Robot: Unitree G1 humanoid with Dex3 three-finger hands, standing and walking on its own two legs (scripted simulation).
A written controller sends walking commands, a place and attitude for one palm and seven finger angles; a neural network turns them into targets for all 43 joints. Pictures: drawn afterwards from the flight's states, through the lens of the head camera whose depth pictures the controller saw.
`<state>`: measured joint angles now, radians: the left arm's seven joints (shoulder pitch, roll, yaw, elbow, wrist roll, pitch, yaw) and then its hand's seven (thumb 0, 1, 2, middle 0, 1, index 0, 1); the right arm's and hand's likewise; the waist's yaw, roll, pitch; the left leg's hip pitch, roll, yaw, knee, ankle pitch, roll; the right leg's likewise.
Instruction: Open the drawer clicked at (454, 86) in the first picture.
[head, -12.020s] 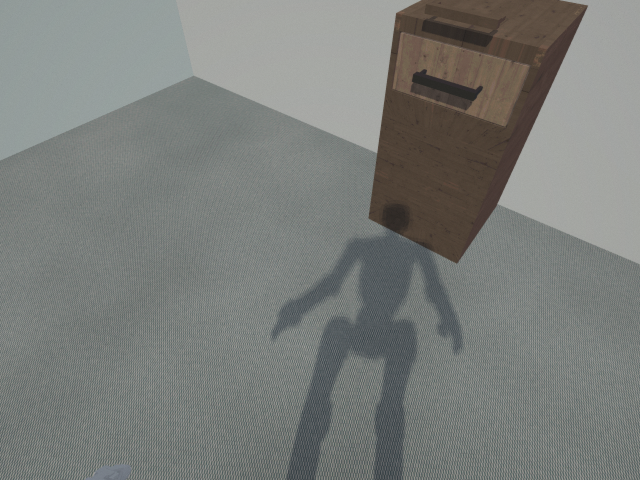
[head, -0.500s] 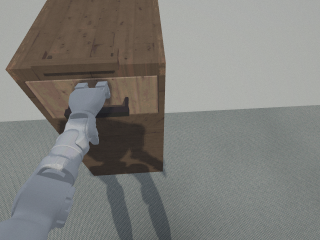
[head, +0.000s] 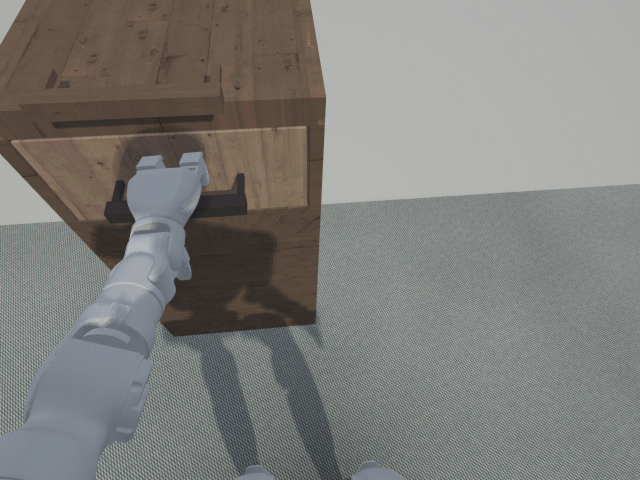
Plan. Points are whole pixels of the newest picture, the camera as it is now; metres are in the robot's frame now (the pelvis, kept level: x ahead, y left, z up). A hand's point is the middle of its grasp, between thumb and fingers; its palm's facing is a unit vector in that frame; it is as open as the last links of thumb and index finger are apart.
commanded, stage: lower the fingers behind the handle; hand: left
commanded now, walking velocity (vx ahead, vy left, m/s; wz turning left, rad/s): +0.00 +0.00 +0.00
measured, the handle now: (179, 196) +0.52 +0.18 -0.01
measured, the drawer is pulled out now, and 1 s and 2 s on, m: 0.00 0.00 0.00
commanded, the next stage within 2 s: close the thumb around the handle in 0.94 s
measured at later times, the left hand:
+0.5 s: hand (180, 235) +0.46 +0.18 -0.03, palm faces -0.05 -0.04 -1.00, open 13.8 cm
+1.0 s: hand (181, 237) +0.46 +0.18 -0.03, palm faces -0.04 -0.04 -1.00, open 13.8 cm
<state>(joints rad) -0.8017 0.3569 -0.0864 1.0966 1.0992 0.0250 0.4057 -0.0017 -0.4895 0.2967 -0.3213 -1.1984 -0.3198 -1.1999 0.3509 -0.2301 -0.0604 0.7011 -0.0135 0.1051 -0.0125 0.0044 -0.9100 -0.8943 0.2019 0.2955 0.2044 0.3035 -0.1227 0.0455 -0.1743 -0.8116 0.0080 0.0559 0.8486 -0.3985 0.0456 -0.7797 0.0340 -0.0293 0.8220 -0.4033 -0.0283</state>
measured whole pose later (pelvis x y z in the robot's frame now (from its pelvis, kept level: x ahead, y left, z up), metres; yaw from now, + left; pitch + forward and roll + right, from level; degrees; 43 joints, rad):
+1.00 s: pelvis -0.01 +0.00 -0.02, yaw +0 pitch +23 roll -2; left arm -0.77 0.35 -0.09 1.09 1.10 0.04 0.46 0.00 -0.49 0.30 -0.30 -1.20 -0.32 -1.20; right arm 0.35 -0.23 -0.06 0.72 -0.03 0.10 -0.01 0.00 -0.91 -0.89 0.20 0.30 0.20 0.30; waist -0.13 0.06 -0.20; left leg -0.92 0.02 0.05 0.95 -0.43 0.05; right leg -0.88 0.04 -0.04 0.91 -0.43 -0.03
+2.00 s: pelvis -0.01 +0.00 -0.01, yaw +0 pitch +23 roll -2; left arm -0.78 0.35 -0.10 1.10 1.09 0.06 0.46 0.00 0.69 0.78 -0.33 -1.34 -0.37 -1.32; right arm 0.35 -0.23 -0.06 0.71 -0.02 0.10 -0.01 0.00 -0.91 -0.89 0.20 0.30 0.20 0.30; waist -0.13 0.05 -0.19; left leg -0.92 0.02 0.05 0.95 -0.43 0.05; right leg -0.88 0.04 -0.03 0.91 -0.43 -0.03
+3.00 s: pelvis +0.01 -0.01 +0.00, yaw +0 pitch +15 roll +0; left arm -0.17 0.24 -0.20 0.53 1.10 0.11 0.47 0.02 0.69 0.80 -0.27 -1.35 -0.38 -1.30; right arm 0.20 -0.22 -0.05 0.62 -0.02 0.14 0.00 0.01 -0.91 -0.89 0.20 0.30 0.20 0.30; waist -0.01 0.05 -0.19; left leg -0.69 0.00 0.06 0.86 -0.43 0.04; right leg -0.67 0.03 -0.02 0.85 -0.45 -0.04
